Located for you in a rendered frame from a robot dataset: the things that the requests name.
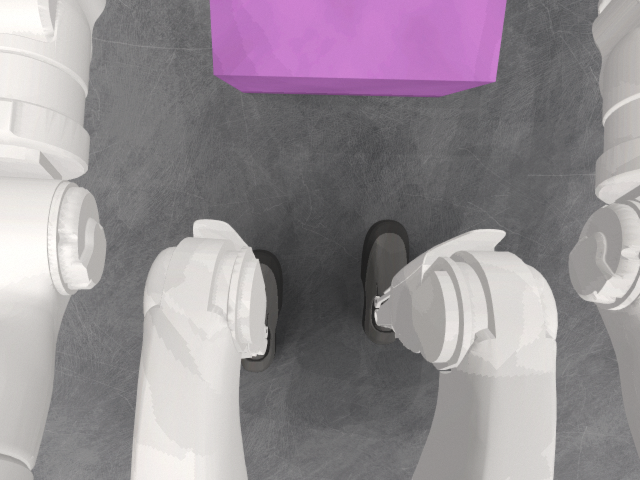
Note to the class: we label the robot left thigh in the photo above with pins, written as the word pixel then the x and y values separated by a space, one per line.
pixel 187 420

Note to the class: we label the right robot shin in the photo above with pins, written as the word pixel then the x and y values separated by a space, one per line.
pixel 396 312

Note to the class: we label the right robot upper arm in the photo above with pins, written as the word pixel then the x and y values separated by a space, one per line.
pixel 604 268

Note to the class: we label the left robot upper arm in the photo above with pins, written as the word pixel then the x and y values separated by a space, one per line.
pixel 51 245

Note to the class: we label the robot left forearm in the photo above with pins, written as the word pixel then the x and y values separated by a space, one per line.
pixel 45 56

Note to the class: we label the carton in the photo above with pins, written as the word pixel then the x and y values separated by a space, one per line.
pixel 407 48

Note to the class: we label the robot right forearm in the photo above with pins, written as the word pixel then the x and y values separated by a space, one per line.
pixel 616 33

